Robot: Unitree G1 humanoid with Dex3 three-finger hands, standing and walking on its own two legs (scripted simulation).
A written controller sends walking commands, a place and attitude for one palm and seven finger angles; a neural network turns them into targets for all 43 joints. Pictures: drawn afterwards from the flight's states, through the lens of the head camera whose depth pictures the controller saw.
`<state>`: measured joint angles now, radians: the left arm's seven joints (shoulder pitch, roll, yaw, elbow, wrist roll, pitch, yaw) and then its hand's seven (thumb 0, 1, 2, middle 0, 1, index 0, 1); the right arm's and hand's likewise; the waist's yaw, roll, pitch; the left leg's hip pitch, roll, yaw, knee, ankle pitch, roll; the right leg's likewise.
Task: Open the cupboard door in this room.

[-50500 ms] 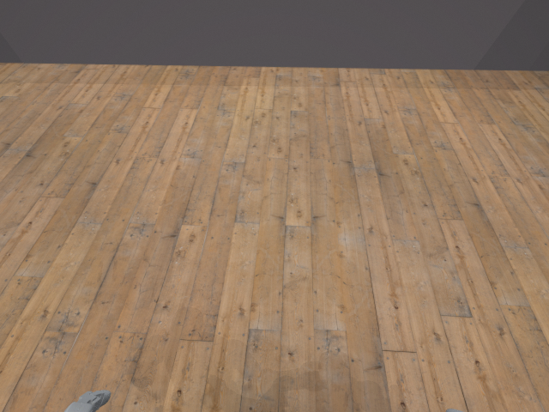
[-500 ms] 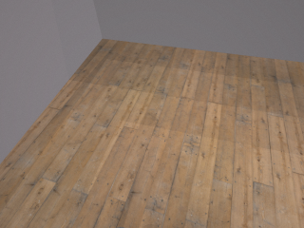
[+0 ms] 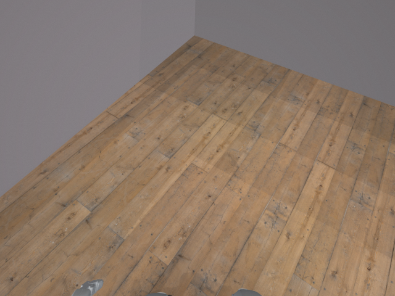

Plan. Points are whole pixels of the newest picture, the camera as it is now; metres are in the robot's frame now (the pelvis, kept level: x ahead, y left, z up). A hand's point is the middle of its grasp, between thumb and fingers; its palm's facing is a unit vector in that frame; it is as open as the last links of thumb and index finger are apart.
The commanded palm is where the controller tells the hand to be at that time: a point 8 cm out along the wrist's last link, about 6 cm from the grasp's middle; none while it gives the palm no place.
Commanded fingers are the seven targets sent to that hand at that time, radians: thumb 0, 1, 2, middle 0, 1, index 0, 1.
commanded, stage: turn to face it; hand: left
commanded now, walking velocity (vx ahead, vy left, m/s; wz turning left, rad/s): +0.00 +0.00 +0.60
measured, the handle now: out of the picture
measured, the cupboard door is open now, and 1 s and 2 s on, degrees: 47 47 47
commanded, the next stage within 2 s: none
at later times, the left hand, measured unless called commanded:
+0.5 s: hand out of the picture +0.01 +0.18 -0.19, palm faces +0.33 -0.91 -0.24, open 7.4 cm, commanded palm none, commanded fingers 0.00 0.90 0.90 -0.20 -0.30 -0.20 -0.30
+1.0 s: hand out of the picture +0.01 +0.13 -0.17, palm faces +0.59 -0.78 -0.20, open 7.4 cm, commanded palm none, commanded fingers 0.00 0.90 0.90 -0.20 -0.30 -0.20 -0.30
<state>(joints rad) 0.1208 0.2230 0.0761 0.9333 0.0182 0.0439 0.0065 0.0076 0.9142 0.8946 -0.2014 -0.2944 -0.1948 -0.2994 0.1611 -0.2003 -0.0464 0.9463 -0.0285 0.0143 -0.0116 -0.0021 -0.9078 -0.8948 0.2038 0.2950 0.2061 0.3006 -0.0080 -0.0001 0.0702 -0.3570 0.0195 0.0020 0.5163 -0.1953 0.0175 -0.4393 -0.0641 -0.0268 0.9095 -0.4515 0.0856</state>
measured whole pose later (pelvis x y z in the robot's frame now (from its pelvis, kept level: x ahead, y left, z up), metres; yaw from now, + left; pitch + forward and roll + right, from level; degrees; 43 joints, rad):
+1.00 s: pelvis +0.06 -0.07 +0.00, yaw +38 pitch +1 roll +1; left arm 0.20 0.21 0.04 0.88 0.03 0.02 0.01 0.01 0.91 0.89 -0.21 -0.30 -0.20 -0.30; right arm 0.14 -0.24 -0.07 0.91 -0.01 0.06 0.03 0.00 -0.91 -0.90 0.20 0.29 0.20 0.30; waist -0.01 -0.05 0.10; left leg -0.35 0.02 0.09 0.71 -0.40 -0.06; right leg -0.26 -0.16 -0.18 0.57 -0.31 0.04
